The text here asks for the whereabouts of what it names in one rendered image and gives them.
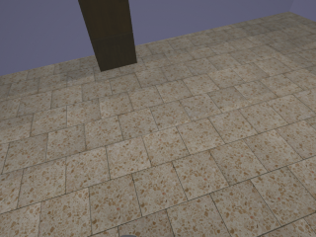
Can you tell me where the cupboard door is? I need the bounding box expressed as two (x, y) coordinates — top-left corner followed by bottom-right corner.
(81, 0), (131, 39)

